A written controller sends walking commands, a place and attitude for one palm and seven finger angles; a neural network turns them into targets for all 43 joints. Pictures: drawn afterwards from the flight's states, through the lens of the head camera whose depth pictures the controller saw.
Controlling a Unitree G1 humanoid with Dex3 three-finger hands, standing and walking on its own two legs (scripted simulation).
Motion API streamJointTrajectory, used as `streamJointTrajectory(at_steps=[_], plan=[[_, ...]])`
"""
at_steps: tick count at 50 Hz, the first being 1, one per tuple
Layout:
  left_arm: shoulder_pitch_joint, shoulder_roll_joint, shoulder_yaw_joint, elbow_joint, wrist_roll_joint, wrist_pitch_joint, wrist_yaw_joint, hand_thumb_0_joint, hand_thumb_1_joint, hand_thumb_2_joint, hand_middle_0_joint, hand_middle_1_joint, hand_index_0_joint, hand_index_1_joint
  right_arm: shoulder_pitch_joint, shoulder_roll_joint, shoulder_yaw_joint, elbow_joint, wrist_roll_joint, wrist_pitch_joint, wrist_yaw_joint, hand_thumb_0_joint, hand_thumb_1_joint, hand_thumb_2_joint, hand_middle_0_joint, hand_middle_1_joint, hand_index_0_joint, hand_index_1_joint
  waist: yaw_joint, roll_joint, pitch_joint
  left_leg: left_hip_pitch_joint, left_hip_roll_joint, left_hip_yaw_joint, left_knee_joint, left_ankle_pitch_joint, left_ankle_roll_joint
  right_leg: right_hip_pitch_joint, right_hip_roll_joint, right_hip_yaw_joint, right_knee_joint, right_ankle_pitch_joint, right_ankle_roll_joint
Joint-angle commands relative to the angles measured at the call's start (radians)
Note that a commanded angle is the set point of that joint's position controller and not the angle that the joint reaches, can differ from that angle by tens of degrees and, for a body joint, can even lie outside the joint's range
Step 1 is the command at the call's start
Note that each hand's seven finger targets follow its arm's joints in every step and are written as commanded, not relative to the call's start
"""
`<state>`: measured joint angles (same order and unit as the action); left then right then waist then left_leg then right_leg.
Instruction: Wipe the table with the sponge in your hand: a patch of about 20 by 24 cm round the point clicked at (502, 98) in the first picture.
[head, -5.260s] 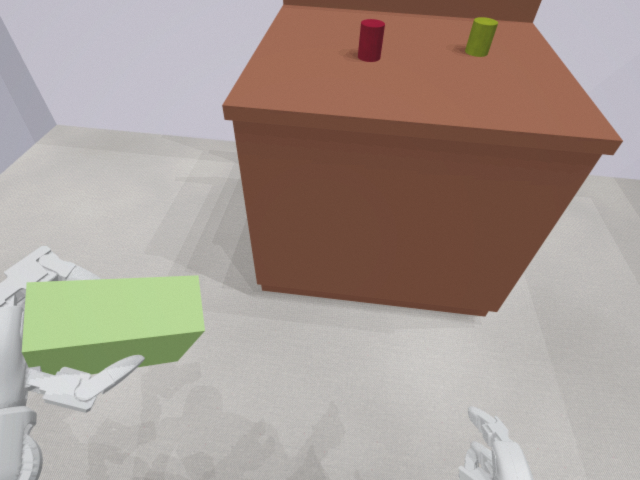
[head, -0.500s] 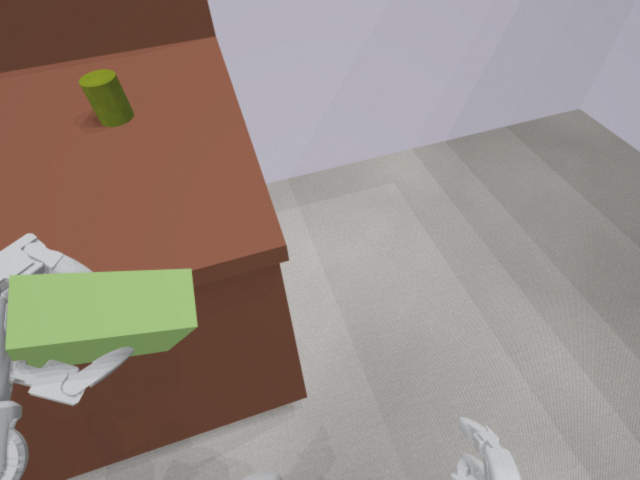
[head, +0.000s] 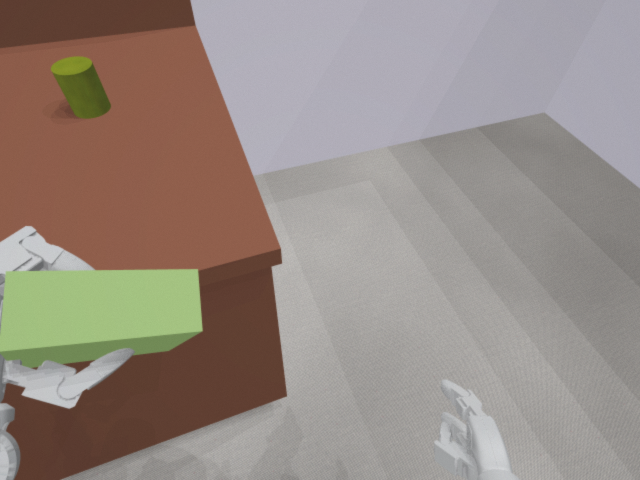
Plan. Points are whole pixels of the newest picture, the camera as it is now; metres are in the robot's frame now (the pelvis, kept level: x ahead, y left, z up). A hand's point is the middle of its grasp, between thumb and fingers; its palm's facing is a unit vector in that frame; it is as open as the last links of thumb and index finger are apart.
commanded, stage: come to a stop and stand still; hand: left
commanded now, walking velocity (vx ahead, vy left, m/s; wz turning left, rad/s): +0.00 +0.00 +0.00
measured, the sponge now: (133, 317) +0.23 +0.19 +0.15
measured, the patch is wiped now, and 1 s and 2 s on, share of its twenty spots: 0.00 0.00 0.00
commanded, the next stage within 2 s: look again from close up in 0.68 s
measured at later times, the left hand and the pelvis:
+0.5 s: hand (73, 383) +0.17 +0.21 +0.16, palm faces +0.39 -0.83 -0.39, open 9.7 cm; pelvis -0.05 -0.02 +0.00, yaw +0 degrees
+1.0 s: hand (35, 350) +0.19 +0.25 +0.17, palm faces +0.36 -0.86 -0.37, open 9.7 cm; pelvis -0.05 +0.01 +0.01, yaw -2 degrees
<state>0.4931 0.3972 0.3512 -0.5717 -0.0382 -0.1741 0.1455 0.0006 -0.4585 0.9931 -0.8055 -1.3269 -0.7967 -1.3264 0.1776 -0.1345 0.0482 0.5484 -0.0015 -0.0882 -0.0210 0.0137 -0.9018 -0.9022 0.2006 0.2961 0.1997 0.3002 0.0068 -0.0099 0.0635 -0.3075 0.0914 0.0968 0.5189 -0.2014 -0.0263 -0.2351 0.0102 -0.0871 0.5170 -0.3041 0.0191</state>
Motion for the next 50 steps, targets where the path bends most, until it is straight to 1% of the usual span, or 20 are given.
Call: streamJointTrajectory(at_steps=[1,2,4,7,10,13,15,20,24,26,32,38,39,40,41,42,43,45,47,50], plan=[[-0.06,0.138,0.116,-0.129,-0.01,-0.047,0.018,0.0,0.1,1.3,-1.2,-1.6,-1.2,-1.6,-0.041,-0.163,-0.068,-0.117,0.006,-0.028,-0.027,0.0,-0.9,-0.9,0.2,0.3,0.2,0.3,-0.015,0.022,-0.184,-0.021,0.045,-0.038,-0.011,-0.031,0.01,0.104,-0.119,0.145,-0.143,0.204,-0.033],[-0.066,0.145,0.116,-0.133,-0.022,-0.036,0.014,0.0,0.1,1.3,-1.2,-1.6,-1.2,-1.6,-0.043,-0.158,-0.074,-0.124,0.009,-0.023,-0.027,0.0,-0.9,-0.9,0.2,0.3,0.2,0.3,-0.013,-0.118,-0.185,0.003,-0.019,-0.028,0.096,-0.118,-0.007,0.008,-0.201,0.264,-0.208,0.149,-0.075],[-0.048,0.147,0.115,-0.105,-0.023,-0.027,0.023,0.0,0.1,1.3,-1.2,-1.6,-1.2,-1.6,-0.049,-0.144,-0.059,-0.097,0.007,-0.017,-0.034,0.0,-0.9,-0.9,0.2,0.3,0.2,0.3,-0.009,-0.118,-0.151,-0.044,-0.05,-0.085,0.236,-0.192,0.001,-0.014,-0.277,0.323,-0.243,0.183,-0.139],[-0.111,0.135,0.101,-0.125,-0.014,-0.036,0.023,0.0,0.1,1.3,-1.2,-1.6,-1.2,-1.6,-0.083,-0.144,-0.046,-0.09,0.005,-0.015,-0.043,0.0,-0.9,-0.9,0.2,0.3,0.2,0.3,-0.005,-0.12,-0.171,-0.077,-0.054,-0.103,0.24,-0.197,0.004,0.061,-0.256,0.23,-0.186,0.316,-0.14],[-0.082,0.135,0.101,-0.115,-0.007,-0.047,0.028,0.0,0.1,1.3,-1.2,-1.6,-1.2,-1.6,-0.06,-0.157,-0.055,-0.083,0.004,-0.018,-0.057,0.0,-0.9,-0.9,0.2,0.3,0.2,0.3,-0.004,-0.081,-0.178,0.011,-0.061,-0.08,0.026,-0.09,0.014,0.1,-0.218,0.202,-0.155,0.358,-0.117],[-0.096,0.135,0.08,-0.15,-0.005,-0.061,0.029,0.0,0.1,1.3,-1.2,-1.6,-1.2,-1.6,-0.06,-0.194,-0.072,-0.096,0.005,-0.016,-0.062,0.0,-0.9,-0.9,0.2,0.3,0.2,0.3,0.005,0.099,-0.165,0.134,0.049,-0.164,-0.131,0.173,0.047,0.03,-0.117,0.16,-0.112,0.124,-0.043],[-0.075,0.125,0.075,-0.128,0.001,-0.07,0.028,0.0,0.1,1.3,-1.2,-1.6,-1.2,-1.6,-0.066,-0.188,-0.058,-0.094,-0.003,-0.01,-0.064,0.0,-0.9,-0.9,0.2,0.3,0.2,0.3,0.004,0.216,-0.134,-0.004,0.12,-0.265,-0.206,0.148,0.086,0.083,-0.055,0.094,-0.048,0.079,-0.015],[-0.082,0.11,0.067,-0.091,0.008,-0.074,0.026,0.0,0.1,1.3,-1.2,-1.6,-1.2,-1.6,-0.041,-0.193,-0.07,-0.093,0.002,-0.025,-0.057,0.0,-0.9,-0.9,0.2,0.3,0.2,0.3,0.004,0.105,-0.143,-0.081,0.035,-0.163,-0.142,-0.075,0.052,0.126,-0.09,0.156,-0.125,0.065,-0.027],[-0.093,0.12,0.062,-0.08,0.003,-0.056,0.029,0.0,0.1,1.3,-1.2,-1.6,-1.2,-1.6,-0.029,-0.185,-0.071,-0.085,0.003,-0.025,-0.049,0.0,-0.9,-0.9,0.2,0.3,0.2,0.3,-0.009,-0.017,-0.133,0.021,-0.039,-0.106,0.014,-0.134,0.033,-0.036,-0.196,0.286,-0.284,-0.168,-0.07],[-0.104,0.131,0.066,-0.088,0.002,-0.048,0.034,0.0,0.1,1.3,-1.2,-1.6,-1.2,-1.6,-0.037,-0.182,-0.069,-0.085,0.002,-0.02,-0.05,0.0,-0.9,-0.9,0.2,0.3,0.2,0.3,-0.01,-0.033,-0.125,0.048,-0.043,-0.115,0.032,-0.12,0.036,-0.078,-0.21,0.284,-0.306,-0.223,-0.08],[-0.129,0.134,0.069,-0.101,0.005,-0.045,0.031,0.0,0.1,1.3,-1.2,-1.6,-1.2,-1.6,-0.063,-0.19,-0.055,-0.099,-0.006,-0.012,-0.062,0.0,-0.9,-0.9,0.2,0.3,0.2,0.3,-0.005,0.082,-0.079,0.006,0.001,-0.174,-0.135,-0.155,0.052,-0.053,-0.116,0.181,-0.245,-0.205,-0.042],[-0.118,0.111,0.053,-0.09,0.009,-0.054,0.03,0.0,0.1,1.3,-1.2,-1.6,-1.2,-1.6,-0.048,-0.189,-0.054,-0.096,-0.002,-0.024,-0.06,0.0,-0.9,-0.9,0.2,0.3,0.2,0.3,0.001,0.078,-0.136,-0.044,0.027,-0.191,-0.172,-0.06,0.053,0.104,-0.079,0.134,-0.157,0.029,-0.027],[-1.165,0.945,0.654,-0.303,0.151,-0.15,0.018,0.0,0.1,1.3,-1.2,-1.6,-1.2,-1.6,0.109,-0.216,-0.095,-0.069,-0.024,-0.087,-0.057,0.0,-0.9,-0.9,0.2,0.3,0.2,0.3,0.022,-0.135,0.089,-0.145,-0.02,-0.083,0.009,-0.033,0.063,-0.089,-0.11,0.21,-0.311,0.145,0.117],[-0.623,0.353,0.258,0.258,0.056,-0.11,-0.027,0.0,0.1,1.3,-1.2,-1.6,-1.2,-1.6,0.029,-0.105,-0.049,-0.023,0.004,-0.081,-0.048,0.0,-0.9,-0.9,0.2,0.3,0.2,0.3,0.01,-0.141,-0.179,0.013,-0.108,-0.086,0.101,-0.031,0.062,-0.047,-0.213,0.235,-0.273,-0.012,-0.001],[-0.359,0.197,0.155,0.332,0.018,-0.105,-0.046,0.0,0.1,1.3,-1.2,-1.6,-1.2,-1.6,0.014,-0.162,-0.08,-0.088,0.014,-0.102,-0.046,0.0,-0.9,-0.9,0.2,0.3,0.2,0.3,0.07,-0.077,-0.12,0.05,-0.11,-0.083,0.105,-0.071,0.038,-0.057,-0.217,0.363,-0.358,-0.08,-0.017],[-0.286,0.057,0.042,0.272,-0.01,-0.124,-0.059,0.0,0.1,1.3,-1.2,-1.6,-1.2,-1.6,-0.007,-0.16,-0.078,-0.107,0.021,-0.108,-0.022,0.0,-0.9,-0.9,0.2,0.3,0.2,0.3,0.051,0.074,-0.143,0.064,-0.098,-0.088,0.049,-0.087,0.038,-0.015,-0.237,0.368,-0.336,-0.093,-0.055],[-0.261,0.093,0.042,0.109,-0.018,-0.144,-0.054,0.0,0.1,1.3,-1.2,-1.6,-1.2,-1.6,0.015,-0.178,-0.076,-0.107,0.021,-0.106,-0.003,0.0,-0.9,-0.9,0.2,0.3,0.2,0.3,0.04,0.088,-0.192,0.061,-0.094,-0.087,-0.032,-0.09,0.042,0.082,-0.217,0.283,-0.285,-0.073,-0.055],[-0.17,0.114,0.041,0.019,-0.025,-0.149,-0.044,0.0,0.1,1.3,-1.2,-1.6,-1.2,-1.6,-0.018,-0.178,-0.071,-0.107,0.019,-0.115,0.005,0.0,-0.9,-0.9,0.2,0.3,0.2,0.3,0.054,-0.024,-0.188,0.079,-0.093,-0.093,-0.1,-0.092,0.05,0.077,-0.161,0.214,-0.27,-0.151,-0.022],[-0.131,0.13,0.058,-0.034,-0.024,-0.135,-0.038,0.0,0.1,1.3,-1.2,-1.6,-1.2,-1.6,-0.046,-0.184,-0.069,-0.109,0.014,-0.122,0.001,0.0,-0.9,-0.9,0.2,0.3,0.2,0.3,0.044,0.03,-0.151,0.088,-0.06,-0.136,-0.186,-0.136,0.054,0.028,-0.104,0.173,-0.229,-0.189,-0.036],[-0.158,0.177,0.132,-0.059,-0.007,-0.136,-0.026,0.0,0.1,1.3,-1.2,-1.6,-1.2,-1.6,-0.059,-0.192,-0.067,-0.127,0.013,-0.121,-0.009,0.0,-0.9,-0.9,0.2,0.3,0.2,0.3,0.041,0.031,-0.13,-0.062,0.012,-0.237,-0.277,-0.163,0.081,0.15,-0.045,0.105,-0.09,-0.003,-0.024]])
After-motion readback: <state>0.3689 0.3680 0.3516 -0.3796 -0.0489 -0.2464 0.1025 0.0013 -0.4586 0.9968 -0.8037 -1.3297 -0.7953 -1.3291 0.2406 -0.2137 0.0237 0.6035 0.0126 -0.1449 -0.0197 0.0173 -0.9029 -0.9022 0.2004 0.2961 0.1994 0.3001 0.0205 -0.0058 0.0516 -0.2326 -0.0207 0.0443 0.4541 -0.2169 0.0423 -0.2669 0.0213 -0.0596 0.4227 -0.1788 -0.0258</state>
